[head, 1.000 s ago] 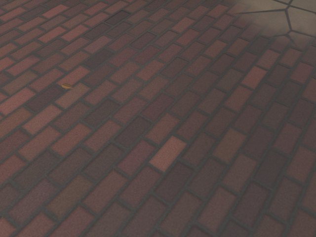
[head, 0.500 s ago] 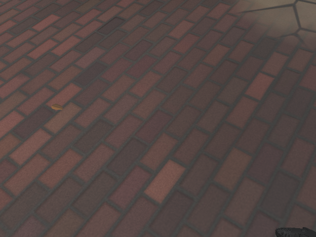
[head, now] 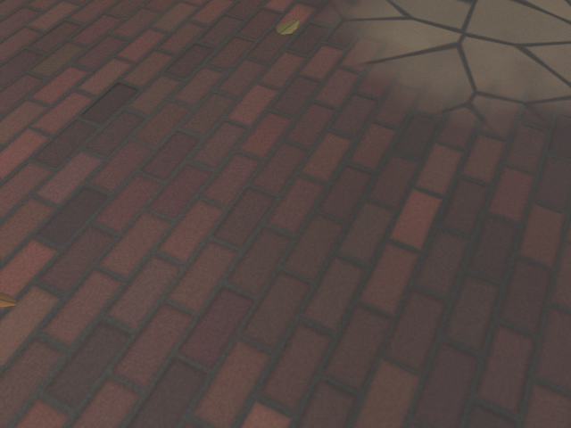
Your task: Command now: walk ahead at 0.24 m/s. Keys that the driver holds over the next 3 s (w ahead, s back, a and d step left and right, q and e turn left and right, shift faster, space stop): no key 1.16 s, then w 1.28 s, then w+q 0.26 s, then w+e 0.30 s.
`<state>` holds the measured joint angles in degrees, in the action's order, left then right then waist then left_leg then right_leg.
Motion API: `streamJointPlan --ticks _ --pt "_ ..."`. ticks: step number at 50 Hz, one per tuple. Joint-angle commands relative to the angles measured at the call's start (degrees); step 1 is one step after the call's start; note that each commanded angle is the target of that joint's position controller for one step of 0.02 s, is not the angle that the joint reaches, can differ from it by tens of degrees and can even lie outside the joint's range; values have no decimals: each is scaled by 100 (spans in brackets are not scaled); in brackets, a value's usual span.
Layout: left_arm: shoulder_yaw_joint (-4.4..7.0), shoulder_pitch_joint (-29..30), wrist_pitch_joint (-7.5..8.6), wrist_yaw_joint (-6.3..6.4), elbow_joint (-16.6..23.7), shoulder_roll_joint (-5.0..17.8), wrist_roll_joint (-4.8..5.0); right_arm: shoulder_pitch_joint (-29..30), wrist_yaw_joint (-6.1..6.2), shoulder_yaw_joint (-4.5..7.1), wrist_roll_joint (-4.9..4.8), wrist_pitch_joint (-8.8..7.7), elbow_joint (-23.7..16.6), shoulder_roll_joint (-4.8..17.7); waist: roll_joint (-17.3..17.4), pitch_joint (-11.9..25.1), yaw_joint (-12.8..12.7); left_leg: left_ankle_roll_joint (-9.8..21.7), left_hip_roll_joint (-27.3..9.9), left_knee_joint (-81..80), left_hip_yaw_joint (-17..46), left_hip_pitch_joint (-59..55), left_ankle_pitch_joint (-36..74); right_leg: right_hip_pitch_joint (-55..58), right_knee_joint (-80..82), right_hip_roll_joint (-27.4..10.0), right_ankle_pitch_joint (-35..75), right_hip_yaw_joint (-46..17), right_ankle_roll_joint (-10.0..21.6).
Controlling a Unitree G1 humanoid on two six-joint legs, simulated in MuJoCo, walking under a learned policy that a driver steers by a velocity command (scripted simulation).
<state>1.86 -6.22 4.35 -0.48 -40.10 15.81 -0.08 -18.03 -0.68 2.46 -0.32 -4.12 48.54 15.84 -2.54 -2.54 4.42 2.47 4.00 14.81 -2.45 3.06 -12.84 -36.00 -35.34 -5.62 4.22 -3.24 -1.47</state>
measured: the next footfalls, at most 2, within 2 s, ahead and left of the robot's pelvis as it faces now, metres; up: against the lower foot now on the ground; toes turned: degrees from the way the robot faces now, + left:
right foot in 0.08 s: +0.24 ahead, -0.14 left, +0.00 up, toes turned +0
left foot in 0.38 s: +0.17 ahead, +0.11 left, +0.00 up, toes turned +1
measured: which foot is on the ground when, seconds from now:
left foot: down 0.00-0.10, up 0.12-0.36, down 0.38-1.00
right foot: up 0.00-0.06, down 0.08-1.00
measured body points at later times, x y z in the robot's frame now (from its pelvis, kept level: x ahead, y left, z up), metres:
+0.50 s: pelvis +0.14 -0.03 -0.01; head +0.14 -0.02 +0.44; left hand +0.26 +0.22 -0.14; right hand +0.21 -0.29 -0.14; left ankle +0.13 +0.11 -0.74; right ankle +0.20 -0.14 -0.74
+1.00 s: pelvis +0.17 -0.01 -0.01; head +0.18 -0.01 +0.44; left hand +0.26 +0.25 -0.15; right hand +0.23 -0.27 -0.15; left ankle +0.13 +0.11 -0.74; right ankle +0.20 -0.14 -0.74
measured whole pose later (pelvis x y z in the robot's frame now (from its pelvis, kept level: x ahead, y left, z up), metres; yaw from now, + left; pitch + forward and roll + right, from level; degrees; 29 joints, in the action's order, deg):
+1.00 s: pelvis +0.17 -0.01 -0.01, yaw +0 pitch -2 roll +0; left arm 2.5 -6.3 -1.2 1.9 -60.7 13.6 0.1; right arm -12.5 1.7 0.8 0.3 -0.2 58.1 13.3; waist 0.0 -2.4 0.2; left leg -0.4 -0.8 27.7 -0.3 7.2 -18.8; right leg -13.4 -27.8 -0.3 -12.7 -0.2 -0.5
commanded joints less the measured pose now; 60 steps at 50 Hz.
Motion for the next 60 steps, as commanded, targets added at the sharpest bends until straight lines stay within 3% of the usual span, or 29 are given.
streamJointPlan --ticks 1,3,4,5,6,7,8,9,11,14,17,18,19,20,21,23,27,36,58,60 --pt "150 66 100 -83 348 480 -12 101 73 228 -57 45 -230 1001 702 349 -217 692 -1464 161 570 198 2691 1013 524 292 195 88 156" --pt "244 -425 105 -88 174 637 -77 288 104 222 -63 119 -199 969 662 535 -565 476 -1400 861 591 124 2714 1678 903 407 209 145 340" --pt "327 -823 122 -53 44 869 -127 155 108 173 -10 129 -182 813 404 795 -688 266 -1059 1619 452 254 2586 2403 1085 319 1195 130 474" --pt "388 -1113 115 -14 79 1294 -239 -322 94 47 162 88 -267 490 -511 1555 -531 -58 -617 2939 250 1162 881 3917 529 -713 3614 -800 954" --pt "286 -1162 31 0 67 1018 -235 -1041 60 -112 107 101 -98 103 -1413 2302 -401 -407 -183 4443 382 2234 -2428 4958 573 -1737 4054 -2129 1920" --pt "207 -1241 -48 -46 33 676 -92 -886 40 -6 -17 171 -5 587 -921 2405 -587 -461 -328 4859 830 2383 -2812 4642 845 -1570 2856 -2324 1930" --pt "179 -919 -89 -68 19 610 -25 -420 62 65 -95 264 -103 778 -550 1796 -577 -497 -491 5040 781 2682 -2585 4114 1088 -1349 1783 -2016 1728" --pt "139 -543 -113 -72 42 528 -35 -91 121 77 -74 368 -147 737 -255 1365 -514 -535 -642 4898 719 2744 -2311 3514 1312 -1168 1027 -1769 1559" --pt "135 61 -149 -55 41 538 -119 56 218 88 -8 571 -183 632 -454 899 -252 -611 -851 4084 669 2102 -1800 2273 1762 -850 -140 -1304 1326" --pt "147 247 -185 4 -79 507 -182 -128 297 46 45 635 1 431 -613 934 -185 -625 -711 3014 407 1182 -1201 1710 1920 -558 -569 -776 1298" --pt "129 310 -231 53 -243 484 -74 -127 269 38 95 628 121 360 -451 926 -127 -461 -611 1848 224 464 63 1457 1897 -423 -1885 -595 1135" --pt "97 219 -245 57 -327 396 -56 -61 254 37 162 625 116 369 -363 821 -132 -366 -599 1534 216 273 278 1294 1913 -279 -2638 -535 920" --pt "53 68 -249 55 -440 278 -75 80 256 35 230 615 33 467 -195 594 -193 -229 -825 1222 490 276 396 1137 1873 -110 -3221 -474 631" --pt "69 -66 -266 52 -472 314 -109 268 284 94 184 606 -54 804 245 259 -416 -54 -1070 997 718 780 -230 1216 1734 183 -3395 -253 386" --pt "84 -38 -288 80 -486 321 -110 402 278 122 123 570 26 823 744 50 -494 50 -970 828 719 1591 -1294 1747 1513 414 -2897 33 238" --pt "96 -14 -304 136 -567 309 -94 594 263 28 155 428 52 481 890 41 -528 -117 -925 594 708 1955 -1235 2361 1146 409 -2109 74 272" --pt "118 -140 -309 152 -832 307 -70 417 243 12 79 258 212 483 595 302 -451 -256 -845 880 583 1420 28 2534 965 388 -945 94 381" --pt "156 -82 -410 180 -1339 355 1 347 257 -22 51 324 483 458 268 414 -388 -208 -741 992 442 1020 958 2810 854 369 -58 121 342" --pt "146 0 -531 278 -2172 365 8 217 283 -97 73 344 1021 309 303 114 -447 -212 -616 653 309 1037 369 2803 1090 380 -666 150 247" --pt "144 -129 -545 283 -2275 323 39 40 307 -70 29 368 1120 353 408 121 -437 -79 -561 538 326 1104 -1165 2674 917 614 -2236 392 266"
